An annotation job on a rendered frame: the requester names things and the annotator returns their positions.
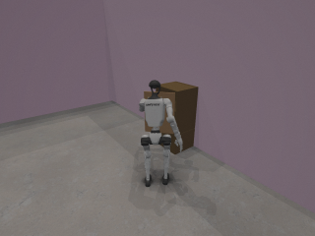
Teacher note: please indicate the robot left shin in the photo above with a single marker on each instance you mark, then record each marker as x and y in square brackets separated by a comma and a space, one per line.
[147, 163]

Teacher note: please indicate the right robot hand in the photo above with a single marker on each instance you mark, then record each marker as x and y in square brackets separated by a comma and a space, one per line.
[180, 143]

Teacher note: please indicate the right robot upper arm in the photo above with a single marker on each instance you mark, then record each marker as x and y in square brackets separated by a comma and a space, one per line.
[169, 109]

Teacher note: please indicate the right robot forearm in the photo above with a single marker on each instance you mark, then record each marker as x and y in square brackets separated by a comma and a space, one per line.
[175, 129]

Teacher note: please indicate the robot right thigh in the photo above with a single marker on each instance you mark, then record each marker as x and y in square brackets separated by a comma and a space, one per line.
[166, 141]

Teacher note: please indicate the left robot upper arm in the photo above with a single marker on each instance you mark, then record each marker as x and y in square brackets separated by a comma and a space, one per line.
[142, 104]

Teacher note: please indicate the cupboard door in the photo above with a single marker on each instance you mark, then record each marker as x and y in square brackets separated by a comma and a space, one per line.
[165, 128]

